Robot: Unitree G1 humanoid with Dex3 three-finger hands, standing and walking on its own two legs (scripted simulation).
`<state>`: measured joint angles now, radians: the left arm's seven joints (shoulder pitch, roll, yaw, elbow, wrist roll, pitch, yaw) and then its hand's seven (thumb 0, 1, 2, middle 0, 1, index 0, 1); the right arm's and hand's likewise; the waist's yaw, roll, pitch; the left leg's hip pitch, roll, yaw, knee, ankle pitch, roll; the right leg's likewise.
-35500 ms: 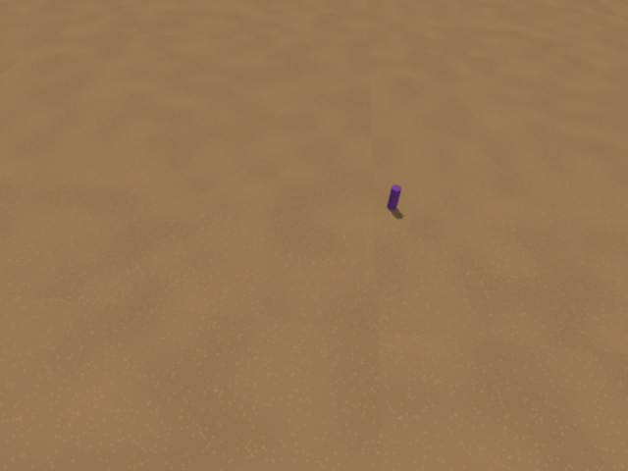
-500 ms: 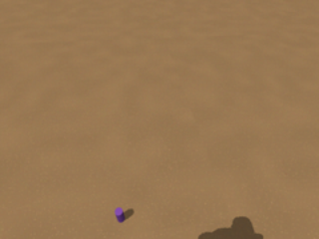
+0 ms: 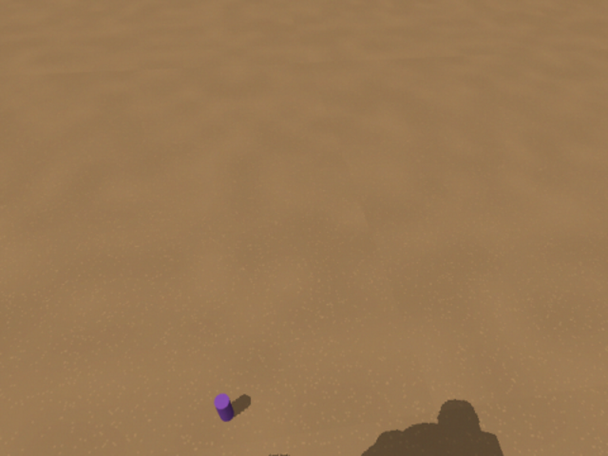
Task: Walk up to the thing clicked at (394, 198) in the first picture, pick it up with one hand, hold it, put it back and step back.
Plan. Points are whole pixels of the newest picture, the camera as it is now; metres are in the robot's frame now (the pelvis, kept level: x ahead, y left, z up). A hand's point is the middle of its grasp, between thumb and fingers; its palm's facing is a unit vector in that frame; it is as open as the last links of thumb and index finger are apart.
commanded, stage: stand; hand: left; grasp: from above
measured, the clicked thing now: (224, 407) +0.41 +0.23 -0.72
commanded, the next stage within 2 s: step back in 1.08 s
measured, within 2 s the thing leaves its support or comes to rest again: neither
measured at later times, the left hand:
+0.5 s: hand out of the picture +0.07 +0.24 -0.16, palm faces +0.02 -0.94 -0.34, open 7.4 cm
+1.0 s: hand out of the picture +0.09 +0.24 -0.15, palm faces +0.01 -0.94 -0.34, open 7.4 cm
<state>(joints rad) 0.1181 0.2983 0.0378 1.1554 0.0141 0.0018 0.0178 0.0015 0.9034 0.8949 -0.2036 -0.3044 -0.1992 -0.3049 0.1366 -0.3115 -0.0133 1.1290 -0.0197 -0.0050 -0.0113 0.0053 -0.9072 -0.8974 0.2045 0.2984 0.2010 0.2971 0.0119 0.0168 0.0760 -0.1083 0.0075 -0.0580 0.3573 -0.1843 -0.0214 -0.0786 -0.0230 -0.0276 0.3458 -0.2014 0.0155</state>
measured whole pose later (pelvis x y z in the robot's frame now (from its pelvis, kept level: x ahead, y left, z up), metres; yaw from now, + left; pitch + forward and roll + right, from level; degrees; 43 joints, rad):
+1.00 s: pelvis +0.01 -0.01 +0.00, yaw -1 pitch -3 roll +0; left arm 0.11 0.32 0.03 1.13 0.01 -0.01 0.01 0.00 0.90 0.89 -0.20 -0.30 -0.20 -0.30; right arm 0.11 -0.34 -0.01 1.13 -0.02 -0.01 0.00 0.01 -0.91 -0.90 0.20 0.30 0.20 0.30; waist 0.00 0.01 0.06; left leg -0.09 0.02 -0.05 0.33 -0.18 -0.03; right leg -0.08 -0.01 -0.02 0.33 -0.21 0.00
